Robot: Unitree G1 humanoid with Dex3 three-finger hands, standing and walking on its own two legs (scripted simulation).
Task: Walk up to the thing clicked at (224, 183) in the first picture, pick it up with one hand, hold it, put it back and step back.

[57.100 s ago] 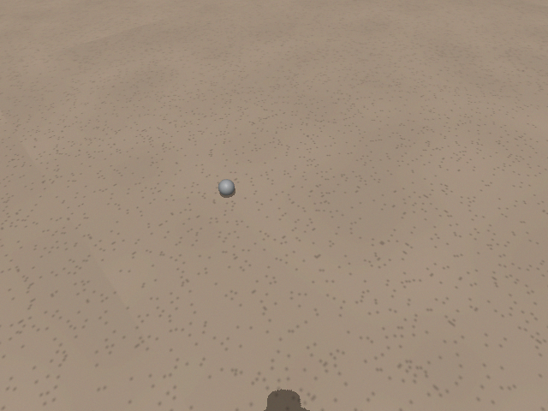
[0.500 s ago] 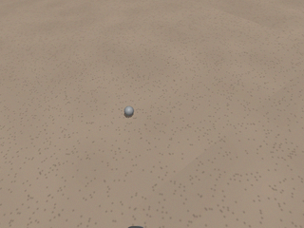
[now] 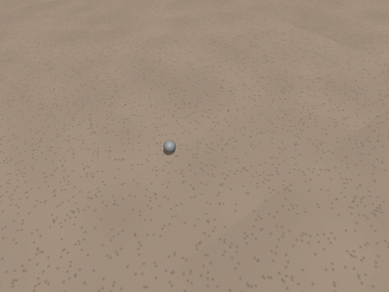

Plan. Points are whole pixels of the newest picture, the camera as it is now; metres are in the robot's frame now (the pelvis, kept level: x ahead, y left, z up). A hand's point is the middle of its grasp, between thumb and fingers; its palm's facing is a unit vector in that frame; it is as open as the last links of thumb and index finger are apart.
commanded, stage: step back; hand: left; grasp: from above
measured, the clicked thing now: (169, 146) +1.12 +0.23 -0.73
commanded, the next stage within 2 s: stand in 0.46 s
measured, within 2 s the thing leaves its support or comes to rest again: neither
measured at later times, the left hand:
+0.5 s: hand out of the picture +0.13 +0.28 -0.14, palm faces -0.02 -0.94 -0.35, open 7.3 cm
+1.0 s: hand out of the picture +0.12 +0.27 -0.14, palm faces -0.06 -0.94 -0.33, open 7.3 cm
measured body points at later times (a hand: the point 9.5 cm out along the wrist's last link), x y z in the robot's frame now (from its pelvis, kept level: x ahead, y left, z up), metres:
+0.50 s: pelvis +0.03 +0.02 +0.01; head +0.05 +0.02 +0.46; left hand +0.13 +0.32 -0.12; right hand +0.16 -0.27 -0.11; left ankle +0.06 +0.14 -0.73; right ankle +0.01 -0.12 -0.73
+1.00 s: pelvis +0.03 +0.02 +0.02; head +0.05 +0.03 +0.47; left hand +0.12 +0.32 -0.12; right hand +0.09 -0.28 -0.12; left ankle +0.06 +0.14 -0.73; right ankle +0.01 -0.12 -0.73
